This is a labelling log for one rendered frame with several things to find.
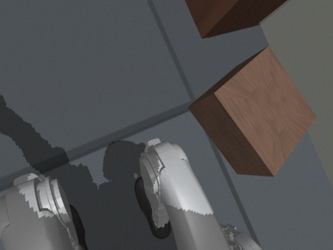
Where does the left robot foot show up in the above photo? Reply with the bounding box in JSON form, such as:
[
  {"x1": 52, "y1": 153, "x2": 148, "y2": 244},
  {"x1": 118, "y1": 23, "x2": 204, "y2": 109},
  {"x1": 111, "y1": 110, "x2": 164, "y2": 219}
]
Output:
[{"x1": 69, "y1": 204, "x2": 88, "y2": 250}]

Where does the right robot hand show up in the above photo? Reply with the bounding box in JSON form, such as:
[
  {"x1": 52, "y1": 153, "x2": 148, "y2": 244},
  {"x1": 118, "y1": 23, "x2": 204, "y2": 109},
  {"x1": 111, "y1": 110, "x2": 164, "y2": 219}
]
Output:
[{"x1": 221, "y1": 223, "x2": 263, "y2": 250}]

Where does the right robot foot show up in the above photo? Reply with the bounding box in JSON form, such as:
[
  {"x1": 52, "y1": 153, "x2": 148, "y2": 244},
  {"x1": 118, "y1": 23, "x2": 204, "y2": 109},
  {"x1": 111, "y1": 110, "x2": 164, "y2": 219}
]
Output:
[{"x1": 135, "y1": 177, "x2": 171, "y2": 239}]

